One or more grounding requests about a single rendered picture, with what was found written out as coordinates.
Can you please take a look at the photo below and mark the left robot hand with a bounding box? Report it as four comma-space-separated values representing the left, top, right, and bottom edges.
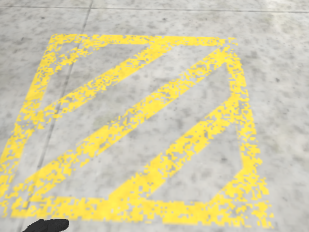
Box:
22, 218, 70, 232

